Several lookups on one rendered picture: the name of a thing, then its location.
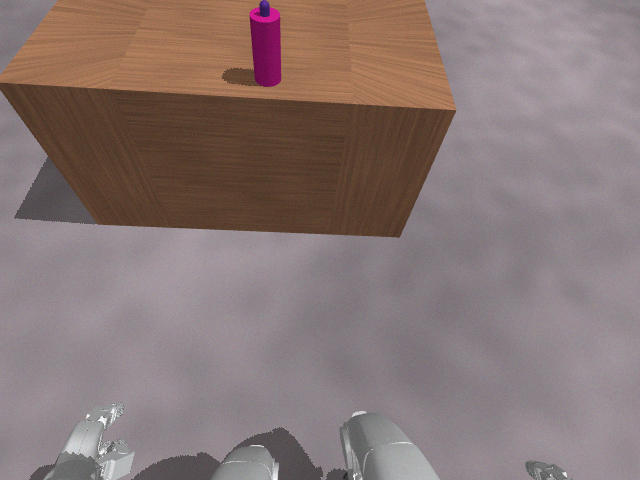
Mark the bottle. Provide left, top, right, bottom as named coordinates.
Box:
left=250, top=0, right=281, bottom=87

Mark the left robot arm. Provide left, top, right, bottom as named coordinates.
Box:
left=43, top=459, right=97, bottom=480

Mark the right robot hand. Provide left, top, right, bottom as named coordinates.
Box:
left=525, top=461, right=575, bottom=480

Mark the left robot hand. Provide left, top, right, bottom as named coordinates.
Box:
left=55, top=403, right=135, bottom=480

